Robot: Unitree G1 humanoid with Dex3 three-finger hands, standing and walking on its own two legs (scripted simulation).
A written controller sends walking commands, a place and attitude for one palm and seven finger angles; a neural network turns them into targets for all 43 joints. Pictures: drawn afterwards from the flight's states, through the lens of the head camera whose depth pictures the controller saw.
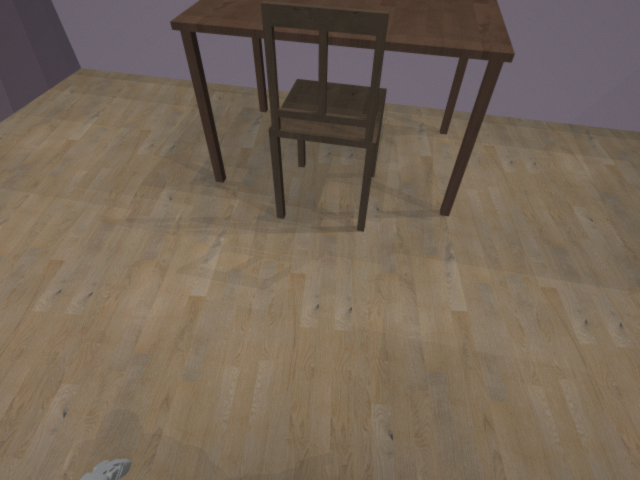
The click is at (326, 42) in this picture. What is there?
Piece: chair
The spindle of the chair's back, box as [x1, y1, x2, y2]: [318, 31, 327, 115]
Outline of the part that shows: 319,31 318,114 324,115 326,101 327,31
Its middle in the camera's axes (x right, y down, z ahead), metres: +0.00 -0.53 +1.26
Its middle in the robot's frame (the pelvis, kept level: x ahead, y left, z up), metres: +1.30 +0.06 -0.08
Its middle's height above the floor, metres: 0.68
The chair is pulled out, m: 0.00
